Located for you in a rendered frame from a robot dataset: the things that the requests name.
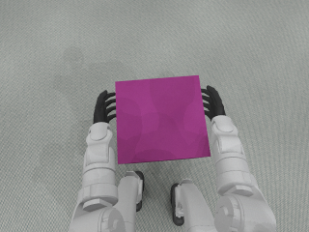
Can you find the robot left upper arm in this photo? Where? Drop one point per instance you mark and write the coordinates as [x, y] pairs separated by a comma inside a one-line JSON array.
[[107, 219]]

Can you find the robot right upper arm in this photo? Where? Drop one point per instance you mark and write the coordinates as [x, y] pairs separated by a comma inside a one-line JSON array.
[[239, 213]]

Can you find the right robot forearm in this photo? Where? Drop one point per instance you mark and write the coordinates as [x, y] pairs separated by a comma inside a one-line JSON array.
[[233, 174]]

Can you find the carton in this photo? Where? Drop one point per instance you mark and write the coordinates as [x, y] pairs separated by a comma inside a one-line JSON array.
[[160, 119]]

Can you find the robot right shin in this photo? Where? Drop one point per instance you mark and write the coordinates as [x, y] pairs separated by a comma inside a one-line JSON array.
[[179, 213]]

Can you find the left robot hand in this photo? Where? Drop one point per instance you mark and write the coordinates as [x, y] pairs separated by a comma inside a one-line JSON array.
[[101, 112]]

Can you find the right robot hand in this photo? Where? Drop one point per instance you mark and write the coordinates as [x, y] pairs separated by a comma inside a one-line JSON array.
[[214, 105]]

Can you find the left robot forearm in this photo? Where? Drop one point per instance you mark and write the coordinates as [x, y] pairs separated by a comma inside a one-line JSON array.
[[98, 175]]

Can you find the right robot foot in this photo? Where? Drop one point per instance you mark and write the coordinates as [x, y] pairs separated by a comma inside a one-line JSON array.
[[179, 221]]

